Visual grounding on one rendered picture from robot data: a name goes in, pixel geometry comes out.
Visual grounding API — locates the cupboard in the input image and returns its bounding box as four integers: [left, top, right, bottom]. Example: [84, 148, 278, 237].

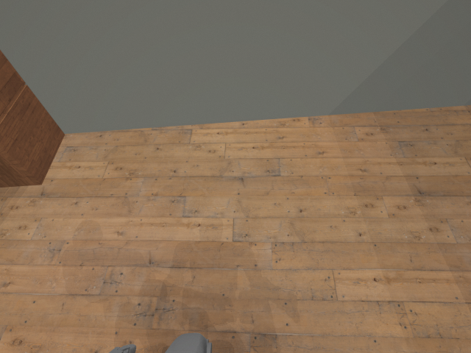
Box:
[0, 50, 65, 188]

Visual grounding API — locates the left robot thigh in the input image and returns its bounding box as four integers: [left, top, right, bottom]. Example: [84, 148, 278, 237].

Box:
[165, 333, 212, 353]

